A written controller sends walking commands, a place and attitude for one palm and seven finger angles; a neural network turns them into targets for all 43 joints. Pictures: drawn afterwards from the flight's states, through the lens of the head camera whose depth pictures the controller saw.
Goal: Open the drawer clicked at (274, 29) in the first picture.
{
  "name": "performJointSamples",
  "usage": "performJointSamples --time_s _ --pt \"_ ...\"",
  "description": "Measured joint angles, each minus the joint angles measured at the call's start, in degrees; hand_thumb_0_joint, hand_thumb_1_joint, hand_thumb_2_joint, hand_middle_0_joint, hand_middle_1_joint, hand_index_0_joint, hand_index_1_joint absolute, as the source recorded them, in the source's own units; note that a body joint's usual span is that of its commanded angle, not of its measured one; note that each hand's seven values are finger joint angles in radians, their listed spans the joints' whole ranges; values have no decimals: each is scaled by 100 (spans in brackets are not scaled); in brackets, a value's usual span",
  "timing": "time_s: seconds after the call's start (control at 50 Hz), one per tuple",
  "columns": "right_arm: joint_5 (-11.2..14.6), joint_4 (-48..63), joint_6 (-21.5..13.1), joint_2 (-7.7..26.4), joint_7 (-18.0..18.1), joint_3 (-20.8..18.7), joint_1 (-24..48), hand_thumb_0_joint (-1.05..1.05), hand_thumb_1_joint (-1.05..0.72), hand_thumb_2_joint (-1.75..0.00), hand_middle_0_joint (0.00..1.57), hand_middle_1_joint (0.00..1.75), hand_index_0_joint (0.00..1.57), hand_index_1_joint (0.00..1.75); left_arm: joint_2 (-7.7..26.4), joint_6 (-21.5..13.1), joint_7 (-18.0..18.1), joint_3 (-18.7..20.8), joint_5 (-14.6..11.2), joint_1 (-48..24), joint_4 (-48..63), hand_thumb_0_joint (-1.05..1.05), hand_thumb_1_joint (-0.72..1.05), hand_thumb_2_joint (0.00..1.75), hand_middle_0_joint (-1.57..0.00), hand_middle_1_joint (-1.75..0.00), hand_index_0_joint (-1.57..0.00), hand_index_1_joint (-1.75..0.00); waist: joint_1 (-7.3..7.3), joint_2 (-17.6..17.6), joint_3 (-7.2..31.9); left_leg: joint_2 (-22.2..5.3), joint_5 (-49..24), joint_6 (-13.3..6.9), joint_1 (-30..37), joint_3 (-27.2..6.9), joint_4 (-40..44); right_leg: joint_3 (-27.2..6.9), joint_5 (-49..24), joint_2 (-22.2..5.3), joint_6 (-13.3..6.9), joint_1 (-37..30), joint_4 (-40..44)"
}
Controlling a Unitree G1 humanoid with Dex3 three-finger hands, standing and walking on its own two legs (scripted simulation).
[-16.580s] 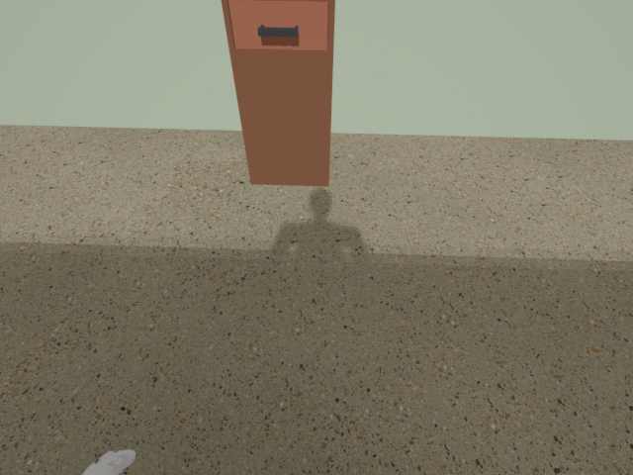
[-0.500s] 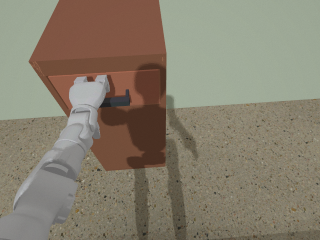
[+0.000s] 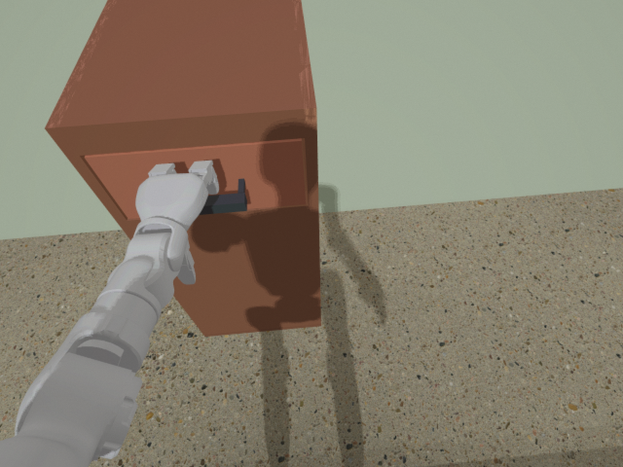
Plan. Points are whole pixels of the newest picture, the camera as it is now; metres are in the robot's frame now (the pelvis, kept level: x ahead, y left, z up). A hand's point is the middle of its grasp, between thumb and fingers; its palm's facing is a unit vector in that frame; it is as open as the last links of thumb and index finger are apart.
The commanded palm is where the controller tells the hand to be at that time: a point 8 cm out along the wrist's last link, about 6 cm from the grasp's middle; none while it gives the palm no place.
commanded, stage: re-aim the fingers above the handle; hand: left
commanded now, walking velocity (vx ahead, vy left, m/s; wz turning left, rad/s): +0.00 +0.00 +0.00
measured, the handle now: (205, 196) +0.54 +0.18 -0.02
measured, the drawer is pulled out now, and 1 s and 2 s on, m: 0.00 0.00 0.00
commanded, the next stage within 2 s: lower the fingers behind the handle in 0.08 s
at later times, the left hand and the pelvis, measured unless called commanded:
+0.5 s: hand (194, 234) +0.43 +0.17 +0.01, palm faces -0.08 -0.06 -0.99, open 13.8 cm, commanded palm +0.43 +0.20 +0.07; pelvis -0.01 +0.00 -0.01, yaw +0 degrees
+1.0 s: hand (187, 231) +0.45 +0.19 +0.00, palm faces -0.04 -0.03 -1.00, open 13.8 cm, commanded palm +0.44 +0.19 +0.03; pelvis -0.02 +0.01 -0.02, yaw -1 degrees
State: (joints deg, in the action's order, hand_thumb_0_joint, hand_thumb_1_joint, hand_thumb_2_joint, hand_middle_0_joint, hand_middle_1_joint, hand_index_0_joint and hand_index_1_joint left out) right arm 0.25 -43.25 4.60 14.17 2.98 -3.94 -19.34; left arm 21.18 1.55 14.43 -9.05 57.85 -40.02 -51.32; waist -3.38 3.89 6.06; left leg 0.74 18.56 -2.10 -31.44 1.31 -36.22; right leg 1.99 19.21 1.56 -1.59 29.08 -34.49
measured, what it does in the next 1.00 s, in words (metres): stands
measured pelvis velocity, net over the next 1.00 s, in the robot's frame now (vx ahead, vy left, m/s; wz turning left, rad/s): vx -0.02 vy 0.01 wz -0.02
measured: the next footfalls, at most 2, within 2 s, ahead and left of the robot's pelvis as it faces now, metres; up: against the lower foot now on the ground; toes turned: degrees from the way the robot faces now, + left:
none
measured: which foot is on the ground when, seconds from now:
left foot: down 0.00-1.00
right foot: down 0.00-1.00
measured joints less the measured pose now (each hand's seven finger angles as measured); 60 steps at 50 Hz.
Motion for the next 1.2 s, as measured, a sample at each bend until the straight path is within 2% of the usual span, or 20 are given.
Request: performJointSamples --time_s 0.06,0.1,0.14,0.2,0.26,0.32,0.38,0.44,0.5,0.54,0.58,0.64,0.7,0.74,0.8,0.88,0.92,1.02,1.12,1.2 --pt "-31 2 -24 45 -7 1 137 0 -90 -90 20 30 21 30 -166 -316 233 104 159 -19 113 0 -49 30 -32 -120 -33 -120 -22 -15 31 10 25 -9 -43 26 -63 -24 30 -13 6 64 -90" --pt "-38 30 -25 57 -25 31 256 0 -90 -90 20 30 21 30 -218 -304 501 255 275 -116 10 0 -49 30 -32 -120 -33 -120 -59 -30 64 6 38 -13 -106 71 -107 -66 46 -12 8 159 -172" --pt "-42 76 -12 51 -57 72 372 0 -90 -90 20 30 21 30 -208 -101 748 429 361 -229 -143 0 -49 30 -32 -120 -33 -120 -88 -38 81 -5 38 -15 -164 126 -130 -119 47 -4 8 255 -236" --pt "-26 155 35 26 -108 111 472 0 -90 -90 20 30 20 30 -100 421 924 557 410 -357 -424 0 -49 30 -32 -120 -32 -120 -81 -13 106 -25 12 -13 -201 197 -104 -190 16 14 10 336 -252" --pt "38 193 96 -2 -129 144 479 0 -90 -90 20 30 20 30 1 897 733 477 284 -437 -776 0 -49 30 -32 -120 -32 -120 -37 19 103 -32 -35 -13 -145 208 -16 -204 -34 22 14 285 -169" --pt "83 217 121 -28 -84 176 418 0 -90 -90 20 30 21 30 79 996 254 289 65 -393 -900 0 -49 30 -32 -120 -32 -120 -19 4 59 -19 -80 -12 -59 150 58 -148 -65 12 13 169 -74" --pt "53 231 55 -39 9 168 327 0 -90 -90 20 30 21 30 109 544 -187 132 -43 -244 -676 0 -49 30 -32 -120 -32 -120 -23 -50 -9 4 -86 -8 -47 47 29 -44 -55 -8 4 98 -55" --pt "-14 236 -33 -18 91 110 255 0 -90 -90 20 30 21 30 107 -172 -269 84 83 -67 -297 0 -49 30 -32 -120 -32 -120 -26 -103 -26 16 -28 -6 -186 -11 -136 18 6 -21 -1 199 -183" --pt "-81 212 -123 26 87 21 210 0 -90 -90 20 30 21 30 37 -742 109 192 326 10 -17 0 -49 30 -32 -120 -33 -120 -28 -114 29 15 64 -10 -448 -14 -380 28 90 -25 1 452 -410" --pt "-124 165 -148 53 39 -9 219 0 -90 -90 20 30 21 30 -24 -857 525 355 457 -31 -10 0 -49 30 -32 -120 -33 -120 -47 -103 93 8 130 -15 -657 7 -558 12 150 -24 5 669 -590" --pt "-159 107 -146 63 -36 -14 253 0 -90 -90 20 30 21 30 -59 -666 957 498 542 -163 -179 0 -49 30 -32 -120 -33 -120 -85 -85 150 1 183 -23 -857 32 -714 -8 199 -22 9 881 -757" --pt "-166 37 -99 42 -168 4 304 0 -90 -90 20 30 20 30 -74 40 1365 575 577 -429 -647 0 -49 30 -32 -120 -32 -120 -132 -40 188 -17 207 -29 -1056 71 -832 -44 213 -10 22 1099 -884" --pt "-108 10 -7 -12 -243 36 307 0 -90 -90 20 30 20 30 -62 744 1286 486 461 -614 -1085 0 -49 30 -32 -120 -32 -120 -158 11 163 -37 166 -37 -1072 109 -781 -83 154 10 27 1130 -832" --pt "-67 4 40 -58 -226 64 267 0 -90 -90 20 30 21 30 -75 979 1019 375 275 -660 -1233 0 -49 30 -32 -120 -32 -120 -173 33 118 -43 121 -43 -986 116 -684 -94 98 18 33 1042 -725" --pt "-45 1 34 -122 -117 129 158 0 -90 -90 20 30 21 30 -32 920 645 376 95 -646 -1195 0 -49 30 -32 -120 -31 -120 -213 11 90 -39 69 -48 -845 104 -560 -86 46 18 37 894 -593" --pt "-62 13 -74 -128 11 160 -14 0 -90 -90 20 30 21 30 165 280 310 276 197 -626 -1103 0 -49 30 -31 -120 -30 -120 -252 -29 158 -38 96 -39 -838 60 -599 -42 73 19 25 859 -600" --pt "-66 22 -127 -93 9 142 -59 0 -90 -90 20 30 21 30 169 22 313 210 295 -633 -1102 0 -49 30 -31 -120 -31 -120 -251 -40 177 -42 139 -39 -931 48 -700 -28 110 21 23 940 -682" --pt "-110 57 -224 1 -62 55 -124 0 -90 -90 20 30 21 30 136 -261 780 407 445 -575 -962 0 -49 30 -33 -125 -32 -121 -184 -57 255 -43 241 -52 -1298 55 -1000 -25 214 15 27 1308 -988" --pt "-128 -5 -248 30 -182 13 -32 0 -90 -90 20 30 21 30 -3 30 1262 304 569 -738 -1131 0 -49 30 -33 -129 -32 -121 -178 -43 305 -40 293 -58 -1585 32 -1218 3 273 7 32 1580 -1196" --pt "-113 -4 -205 -10 -217 62 80 0 -90 -90 20 30 21 30 -98 417 1349 286 463 -928 -1339 0 -49 30 -32 -129 -33 -124 -238 -51 308 -46 271 -56 -1645 36 -1237 1 250 12 31 1645 -1220"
